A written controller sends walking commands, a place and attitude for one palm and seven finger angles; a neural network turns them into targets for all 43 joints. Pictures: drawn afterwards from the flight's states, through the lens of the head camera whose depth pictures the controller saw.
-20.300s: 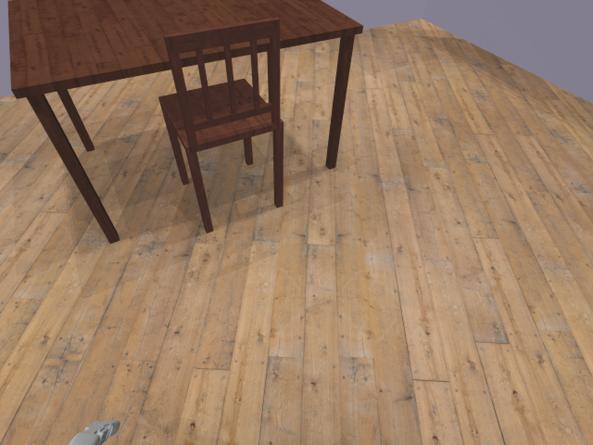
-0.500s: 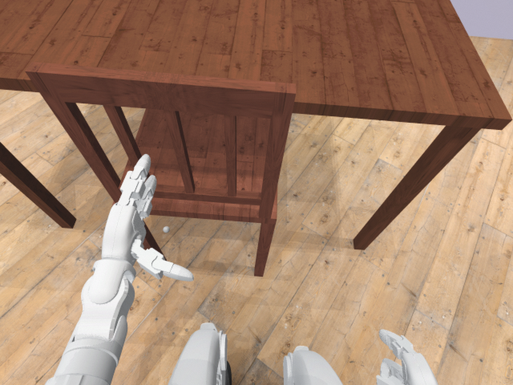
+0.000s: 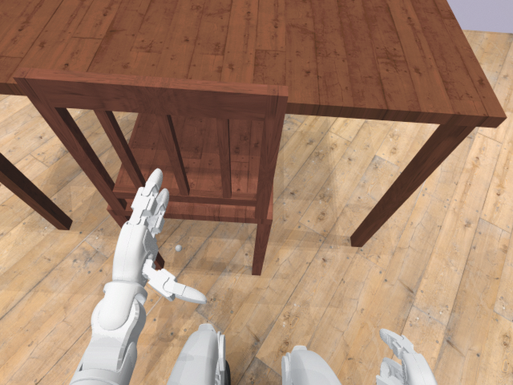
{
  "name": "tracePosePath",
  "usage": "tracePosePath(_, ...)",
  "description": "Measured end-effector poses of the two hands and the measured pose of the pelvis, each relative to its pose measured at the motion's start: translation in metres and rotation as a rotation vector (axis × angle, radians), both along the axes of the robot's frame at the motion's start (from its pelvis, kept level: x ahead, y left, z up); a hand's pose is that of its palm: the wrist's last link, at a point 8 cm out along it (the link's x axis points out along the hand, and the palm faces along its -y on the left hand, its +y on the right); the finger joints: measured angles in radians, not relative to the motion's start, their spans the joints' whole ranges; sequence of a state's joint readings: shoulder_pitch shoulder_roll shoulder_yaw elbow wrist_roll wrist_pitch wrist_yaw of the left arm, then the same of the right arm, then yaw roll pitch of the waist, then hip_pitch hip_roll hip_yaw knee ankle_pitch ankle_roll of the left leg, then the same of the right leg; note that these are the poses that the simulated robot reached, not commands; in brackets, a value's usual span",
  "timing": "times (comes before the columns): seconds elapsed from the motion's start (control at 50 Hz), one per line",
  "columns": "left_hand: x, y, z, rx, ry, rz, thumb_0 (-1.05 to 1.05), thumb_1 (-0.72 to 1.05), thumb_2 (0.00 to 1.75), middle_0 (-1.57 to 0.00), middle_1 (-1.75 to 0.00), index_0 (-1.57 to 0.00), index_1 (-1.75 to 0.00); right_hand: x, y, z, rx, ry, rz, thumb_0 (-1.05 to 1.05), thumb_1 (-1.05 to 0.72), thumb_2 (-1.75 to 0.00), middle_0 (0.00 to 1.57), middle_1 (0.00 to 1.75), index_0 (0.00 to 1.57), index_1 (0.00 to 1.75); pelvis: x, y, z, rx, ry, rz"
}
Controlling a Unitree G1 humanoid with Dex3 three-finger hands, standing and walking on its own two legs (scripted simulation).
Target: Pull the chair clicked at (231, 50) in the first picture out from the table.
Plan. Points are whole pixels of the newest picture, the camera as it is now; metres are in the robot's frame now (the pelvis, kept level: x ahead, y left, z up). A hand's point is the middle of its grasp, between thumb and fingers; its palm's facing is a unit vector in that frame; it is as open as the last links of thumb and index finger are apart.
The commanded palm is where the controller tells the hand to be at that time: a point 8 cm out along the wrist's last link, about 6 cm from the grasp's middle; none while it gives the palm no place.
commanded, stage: aim the fingers beside a spindle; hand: left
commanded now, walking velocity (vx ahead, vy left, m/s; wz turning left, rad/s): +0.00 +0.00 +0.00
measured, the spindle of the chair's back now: (175, 158) +0.48 +0.16 +0.01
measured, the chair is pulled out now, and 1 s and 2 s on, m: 0.00 0.00 0.00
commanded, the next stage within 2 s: push the fingers through the gap in 0.88 s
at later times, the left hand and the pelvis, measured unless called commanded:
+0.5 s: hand (158, 232) +0.33 +0.16 +0.03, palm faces +0.01 -1.00 -0.07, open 16.9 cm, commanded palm +0.30 +0.19 +0.02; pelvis +0.00 -0.01 +0.00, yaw +1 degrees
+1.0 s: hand (179, 252) +0.31 +0.13 +0.00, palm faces -0.10 -0.99 +0.02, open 16.9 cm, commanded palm +0.31 +0.19 +0.03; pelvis +0.00 +0.00 +0.00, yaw +0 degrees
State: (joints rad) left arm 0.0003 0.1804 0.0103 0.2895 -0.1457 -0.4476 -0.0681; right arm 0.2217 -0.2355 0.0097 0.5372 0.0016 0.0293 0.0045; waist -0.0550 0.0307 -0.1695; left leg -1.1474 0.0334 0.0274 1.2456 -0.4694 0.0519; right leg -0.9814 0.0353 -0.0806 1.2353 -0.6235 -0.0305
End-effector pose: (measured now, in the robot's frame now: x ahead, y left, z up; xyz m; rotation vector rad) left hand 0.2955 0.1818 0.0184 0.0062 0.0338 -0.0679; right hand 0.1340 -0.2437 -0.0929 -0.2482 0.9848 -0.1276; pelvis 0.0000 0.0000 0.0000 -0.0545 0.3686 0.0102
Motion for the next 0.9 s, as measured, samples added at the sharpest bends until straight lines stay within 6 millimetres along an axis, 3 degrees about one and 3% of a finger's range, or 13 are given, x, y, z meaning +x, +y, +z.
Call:
tracePosePath(0.1, 0.016, 0.021, 0.019, 0.071, -0.121, 0.073, -0.02, -0.50, 0.30, -0.07, -0.08, -0.07, -0.08, 0.003, -0.003, -0.005, -0.002, 0.003, 0.026, 0.01, -0.90, -0.90, 0.20, 0.30, 0.20, 0.30, -0.002, -0.004, -0.004, -0.001, 0.002, 0.009)
tracePosePath(0.18, 0.026, 0.025, -0.001, 0.048, -0.005, 0.055, -0.02, -0.50, 0.30, -0.06, -0.08, -0.06, -0.08, 0.003, -0.005, -0.009, 0.009, 0.011, 0.019, 0.01, -0.90, -0.90, 0.20, 0.30, 0.20, 0.30, -0.003, -0.006, -0.006, -0.002, 0.007, 0.012)
tracePosePath(0.26, 0.012, 0.008, -0.018, -0.003, 0.098, -0.011, -0.02, -0.50, 0.30, -0.06, -0.08, -0.06, -0.08, 0.003, -0.007, -0.004, 0.007, 0.002, -0.003, 0.01, -0.90, -0.90, 0.20, 0.30, 0.20, 0.30, 0.000, -0.005, -0.003, -0.001, 0.009, 0.006)
tracePosePath(0.34, 0.001, 0.002, 0.000, 0.003, 0.011, 0.002, -0.02, -0.50, 0.30, -0.06, -0.08, -0.06, -0.08, 0.004, -0.008, 0.001, -0.005, -0.012, -0.005, 0.01, -0.90, -0.90, 0.20, 0.30, 0.20, 0.30, 0.003, -0.005, 0.001, 0.004, 0.001, -0.001)
tracePosePath(0.44, 0.010, 0.023, 0.024, 0.064, -0.119, 0.080, -0.02, -0.50, 0.30, -0.07, -0.08, -0.07, -0.08, 0.007, -0.008, -0.003, 0.001, -0.011, 0.021, 0.01, -0.90, -0.90, 0.20, 0.30, 0.20, 0.30, 0.002, -0.007, -0.002, 0.003, 0.000, 0.006)
tracePosePath(0.52, 0.016, 0.029, 0.003, 0.048, -0.010, 0.060, -0.02, -0.50, 0.30, -0.06, -0.08, -0.06, -0.08, 0.008, -0.007, -0.006, 0.013, -0.006, 0.022, 0.01, -0.90, -0.90, 0.20, 0.30, 0.20, 0.30, 0.000, -0.008, -0.004, 0.002, 0.003, 0.011)
tracePosePath(0.6, 0.004, 0.012, -0.018, -0.008, 0.095, -0.009, -0.02, -0.50, 0.30, -0.06, -0.08, -0.06, -0.08, 0.008, -0.007, -0.003, 0.006, -0.017, 0.006, 0.01, -0.90, -0.90, 0.20, 0.30, 0.20, 0.30, 0.000, -0.006, -0.004, 0.000, 0.005, 0.009)
tracePosePath(0.68, -0.005, 0.003, 0.000, -0.007, 0.001, -0.009, -0.02, -0.50, 0.30, -0.06, -0.08, -0.06, -0.08, 0.009, -0.006, 0.002, -0.011, -0.032, 0.003, 0.01, -0.90, -0.90, 0.20, 0.30, 0.20, 0.30, 0.001, -0.004, -0.001, 0.001, -0.001, 0.001)
tracePosePath(0.78, 0.007, 0.028, 0.025, 0.062, -0.134, 0.078, -0.02, -0.50, 0.30, -0.07, -0.08, -0.07, -0.08, 0.008, -0.003, -0.001, -0.004, -0.028, 0.027, 0.01, -0.90, -0.90, 0.20, 0.30, 0.20, 0.30, -0.001, -0.004, -0.003, -0.002, -0.002, 0.007)
tracePosePath(0.84, 0.015, 0.035, 0.011, 0.054, -0.057, 0.075, -0.02, -0.50, 0.30, -0.06, -0.08, -0.06, -0.08, 0.007, -0.002, -0.005, 0.009, -0.018, 0.030, 0.01, -0.90, -0.90, 0.20, 0.30, 0.20, 0.30, -0.003, -0.004, -0.005, -0.005, 0.000, 0.013)
tracePosePath(0.9, 0.011, 0.024, -0.013, 0.008, 0.068, 0.016, -0.02, -0.50, 0.30, -0.06, -0.08, -0.06, -0.08, 0.005, 0.000, -0.004, 0.011, -0.013, 0.019, 0.01, -0.90, -0.90, 0.20, 0.30, 0.20, 0.30, -0.004, -0.001, -0.005, -0.007, 0.002, 0.014)
